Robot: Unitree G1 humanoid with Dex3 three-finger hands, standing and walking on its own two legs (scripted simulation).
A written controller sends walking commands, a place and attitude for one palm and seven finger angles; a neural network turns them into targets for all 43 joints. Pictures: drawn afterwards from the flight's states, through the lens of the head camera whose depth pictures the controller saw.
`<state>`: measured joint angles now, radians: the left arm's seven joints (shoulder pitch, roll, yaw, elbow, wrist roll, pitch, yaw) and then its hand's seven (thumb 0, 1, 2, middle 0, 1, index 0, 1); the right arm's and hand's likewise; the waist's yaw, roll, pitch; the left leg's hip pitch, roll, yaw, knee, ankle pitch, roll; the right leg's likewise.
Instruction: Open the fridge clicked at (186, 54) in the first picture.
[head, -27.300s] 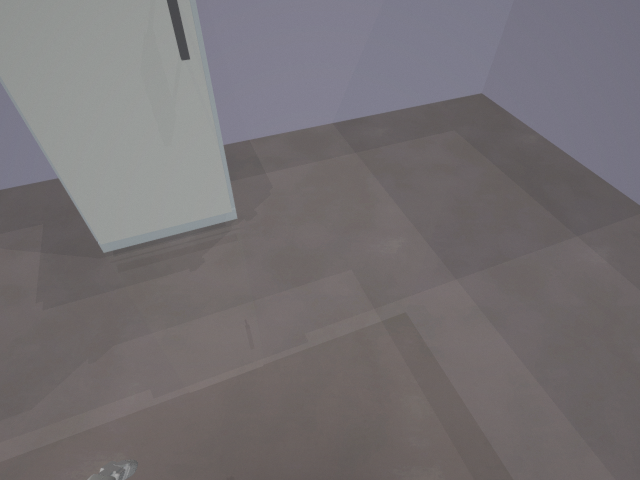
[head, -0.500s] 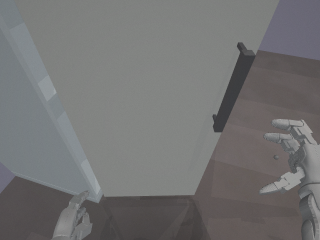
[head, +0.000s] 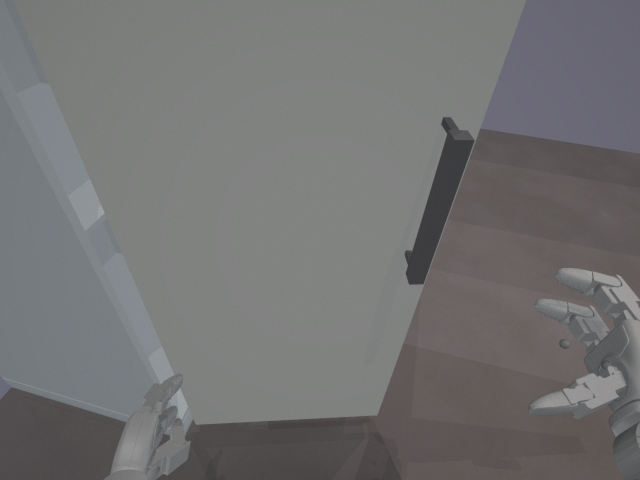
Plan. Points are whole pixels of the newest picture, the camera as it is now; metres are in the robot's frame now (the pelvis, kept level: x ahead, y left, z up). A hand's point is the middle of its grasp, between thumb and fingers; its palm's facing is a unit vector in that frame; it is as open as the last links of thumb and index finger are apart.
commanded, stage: draw the hand back to the body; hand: right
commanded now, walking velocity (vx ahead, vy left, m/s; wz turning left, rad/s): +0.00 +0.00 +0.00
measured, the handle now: (429, 209) +0.45 -0.16 +0.14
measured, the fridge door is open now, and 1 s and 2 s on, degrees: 72 72 72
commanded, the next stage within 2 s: step back with the hand held close in 1.10 s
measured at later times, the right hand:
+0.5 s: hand (611, 343) +0.22 -0.28 +0.16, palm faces +0.46 +0.82 -0.33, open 11.0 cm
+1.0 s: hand (622, 341) +0.21 -0.29 +0.16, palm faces +0.49 +0.80 -0.35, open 7.5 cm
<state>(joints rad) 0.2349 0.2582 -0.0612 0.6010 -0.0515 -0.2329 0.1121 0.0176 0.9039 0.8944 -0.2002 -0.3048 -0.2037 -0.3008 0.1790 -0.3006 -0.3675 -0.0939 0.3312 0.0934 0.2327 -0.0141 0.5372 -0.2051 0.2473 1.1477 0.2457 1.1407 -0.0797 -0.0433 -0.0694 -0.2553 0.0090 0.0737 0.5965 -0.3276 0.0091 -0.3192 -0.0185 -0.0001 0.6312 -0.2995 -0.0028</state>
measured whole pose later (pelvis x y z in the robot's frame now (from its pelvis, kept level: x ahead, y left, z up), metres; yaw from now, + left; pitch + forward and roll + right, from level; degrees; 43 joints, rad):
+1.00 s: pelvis +0.02 -0.01 +0.02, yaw +1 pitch -5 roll +0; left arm 0.18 0.23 -0.04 0.65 0.02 -0.12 0.08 0.02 0.90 0.89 -0.20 -0.30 -0.20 -0.30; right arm 0.40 -0.33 -0.35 -0.33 0.07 -0.03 -0.10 0.01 -0.87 -0.89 0.21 0.32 0.21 0.31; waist -0.10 -0.04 0.01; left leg -0.04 0.03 0.05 0.37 -0.25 -0.01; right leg -0.10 0.00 -0.03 0.41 -0.23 -0.02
